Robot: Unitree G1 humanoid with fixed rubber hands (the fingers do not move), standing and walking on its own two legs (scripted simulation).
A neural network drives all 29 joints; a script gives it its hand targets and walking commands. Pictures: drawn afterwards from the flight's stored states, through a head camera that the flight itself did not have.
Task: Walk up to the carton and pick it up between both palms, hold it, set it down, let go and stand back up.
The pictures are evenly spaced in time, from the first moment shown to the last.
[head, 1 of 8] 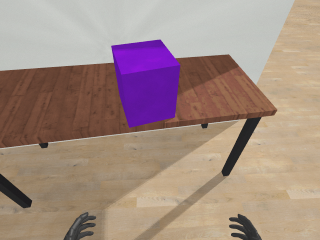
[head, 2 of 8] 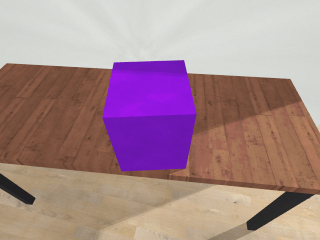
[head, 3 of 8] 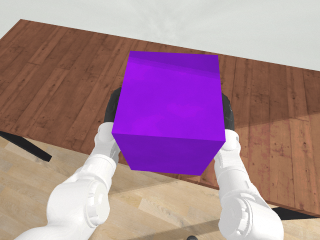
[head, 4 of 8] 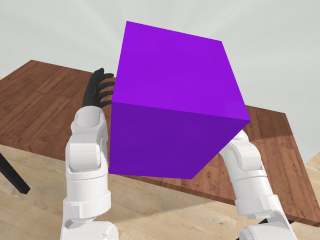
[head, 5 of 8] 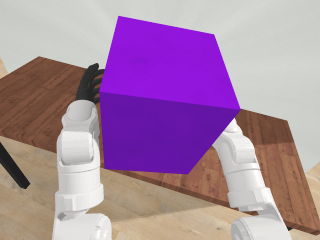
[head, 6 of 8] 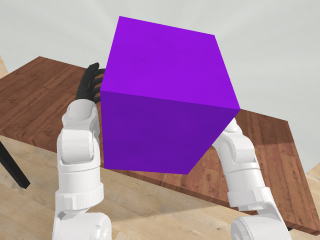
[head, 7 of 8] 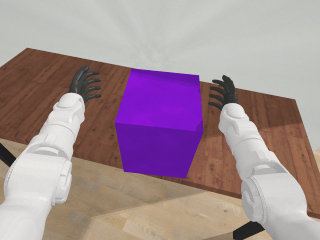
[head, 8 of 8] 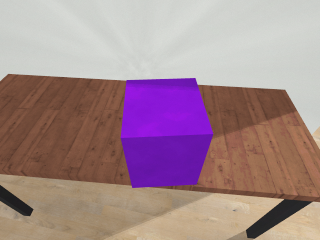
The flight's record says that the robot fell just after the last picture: no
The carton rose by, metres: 0.22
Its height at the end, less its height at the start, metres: +0.00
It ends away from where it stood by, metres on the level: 0.03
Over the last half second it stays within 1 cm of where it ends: yes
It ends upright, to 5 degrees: yes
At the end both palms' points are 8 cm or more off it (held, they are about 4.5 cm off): yes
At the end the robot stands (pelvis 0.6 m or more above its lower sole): yes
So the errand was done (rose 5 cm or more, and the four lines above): yes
